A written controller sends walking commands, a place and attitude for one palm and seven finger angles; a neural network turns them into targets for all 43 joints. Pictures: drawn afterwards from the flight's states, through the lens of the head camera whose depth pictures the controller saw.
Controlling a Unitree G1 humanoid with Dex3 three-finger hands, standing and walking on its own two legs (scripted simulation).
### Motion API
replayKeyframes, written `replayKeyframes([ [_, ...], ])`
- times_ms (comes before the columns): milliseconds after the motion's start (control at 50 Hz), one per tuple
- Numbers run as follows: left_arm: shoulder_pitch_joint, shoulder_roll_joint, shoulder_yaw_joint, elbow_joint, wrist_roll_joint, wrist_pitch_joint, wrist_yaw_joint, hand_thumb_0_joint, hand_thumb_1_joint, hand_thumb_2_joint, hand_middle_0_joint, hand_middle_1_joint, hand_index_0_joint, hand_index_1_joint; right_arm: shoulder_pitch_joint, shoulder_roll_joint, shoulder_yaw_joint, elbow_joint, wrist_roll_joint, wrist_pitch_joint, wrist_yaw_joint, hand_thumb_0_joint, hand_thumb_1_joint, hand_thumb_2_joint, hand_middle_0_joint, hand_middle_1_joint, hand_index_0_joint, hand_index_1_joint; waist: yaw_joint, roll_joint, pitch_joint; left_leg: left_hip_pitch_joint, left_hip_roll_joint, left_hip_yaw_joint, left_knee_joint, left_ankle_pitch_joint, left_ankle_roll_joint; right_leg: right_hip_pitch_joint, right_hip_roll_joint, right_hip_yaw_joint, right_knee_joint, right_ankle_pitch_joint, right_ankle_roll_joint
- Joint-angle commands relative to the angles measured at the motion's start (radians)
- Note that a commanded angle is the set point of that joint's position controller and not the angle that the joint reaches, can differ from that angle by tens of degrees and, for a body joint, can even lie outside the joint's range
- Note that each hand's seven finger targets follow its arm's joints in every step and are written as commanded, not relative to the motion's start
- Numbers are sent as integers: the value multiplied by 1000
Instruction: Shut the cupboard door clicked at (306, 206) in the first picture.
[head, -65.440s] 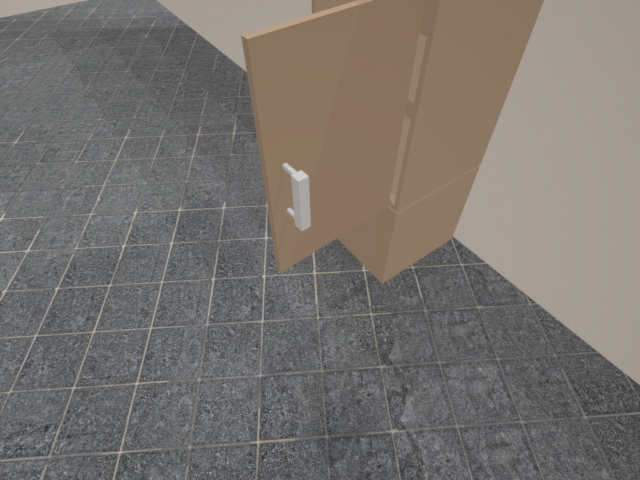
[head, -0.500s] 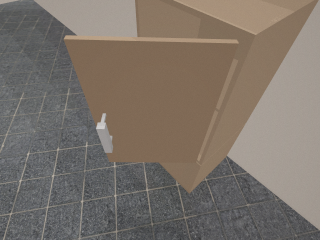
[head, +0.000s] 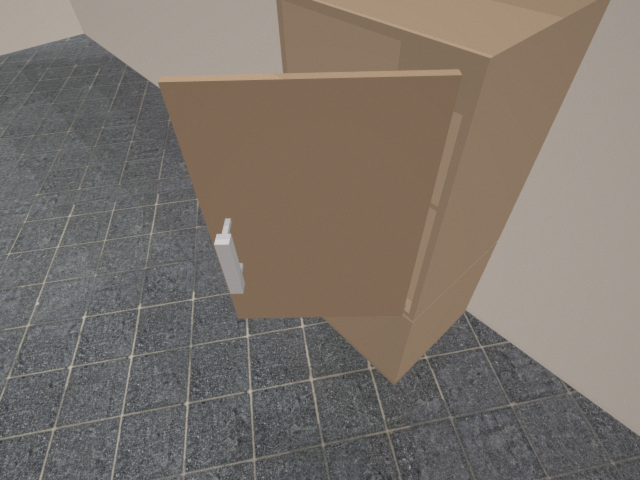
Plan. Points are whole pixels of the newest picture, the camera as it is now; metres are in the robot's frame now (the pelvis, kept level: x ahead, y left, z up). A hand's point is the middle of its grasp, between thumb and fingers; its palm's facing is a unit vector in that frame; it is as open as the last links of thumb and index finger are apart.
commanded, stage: come to a stop and stand still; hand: left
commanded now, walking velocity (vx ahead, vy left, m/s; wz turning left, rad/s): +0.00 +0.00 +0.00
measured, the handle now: (232, 256) +0.51 +0.20 -0.07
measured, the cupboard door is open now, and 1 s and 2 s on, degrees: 48 48 48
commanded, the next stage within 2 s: look again from close up in 0.74 s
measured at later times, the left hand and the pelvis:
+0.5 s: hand out of the picture +0.03 +0.15 -0.17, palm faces +0.00 -0.98 -0.21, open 7.3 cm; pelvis +0.01 -0.02 +0.00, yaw +0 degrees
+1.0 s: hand out of the picture +0.04 +0.15 -0.17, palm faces +0.02 -0.98 -0.20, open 7.4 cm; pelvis +0.02 -0.03 +0.01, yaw +0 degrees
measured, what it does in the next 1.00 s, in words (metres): stands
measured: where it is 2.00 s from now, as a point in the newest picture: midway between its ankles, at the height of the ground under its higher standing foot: outside the picture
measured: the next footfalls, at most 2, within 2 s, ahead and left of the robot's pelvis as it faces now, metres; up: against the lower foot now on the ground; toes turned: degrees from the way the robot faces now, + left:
none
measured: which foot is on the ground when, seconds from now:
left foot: down 0.00-1.00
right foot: down 0.00-1.00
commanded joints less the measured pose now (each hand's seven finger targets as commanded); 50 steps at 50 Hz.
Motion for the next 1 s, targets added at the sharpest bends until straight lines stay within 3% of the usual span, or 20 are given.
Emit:
replayKeyframes([
  [0,37,115,21,-34,2,-24,7,0,900,900,-200,-300,-200,-300,19,-128,-24,-42,3,-20,-9,0,-900,-900,200,300,200,300,3,-55,57,-95,129,-178,-204,-190,-4,-20,-26,67,-112,-125,-56],
  [140,42,117,16,3,-3,-36,7,0,900,900,-200,-300,-200,-300,52,-99,-14,17,9,-26,-12,0,-900,-900,200,300,200,300,-5,-76,32,-32,121,-137,-160,-51,-12,-15,-48,86,-142,-74,-61],
  [260,51,108,15,43,-7,-41,11,0,900,900,-200,-300,-200,-300,60,-93,-8,64,12,-35,-19,0,-900,-900,200,300,200,300,1,-49,1,0,130,-125,-136,80,-17,37,-54,75,-119,78,-60],
  [440,41,95,13,69,-6,-37,14,0,900,900,-200,-300,-200,-300,57,-64,-4,103,11,-29,-24,0,-900,-900,200,300,200,300,4,-47,49,-6,133,-119,-146,71,-27,30,-50,72,-136,71,-60],
  [900,37,91,22,68,-7,-40,12,0,900,900,-200,-300,-200,-300,50,-61,-10,117,10,-33,-30,0,-900,-900,200,300,200,300,5,-36,-7,41,140,-113,-139,153,-33,72,-52,63,-131,175,-59],
  [980,37,85,22,72,-7,-37,13,0,900,900,-200,-300,-200,-300,48,-58,-9,119,10,-32,-31,0,-900,-900,200,300,200,300,7,-30,25,29,140,-113,-147,140,-32,58,-49,62,-138,153,-57],
])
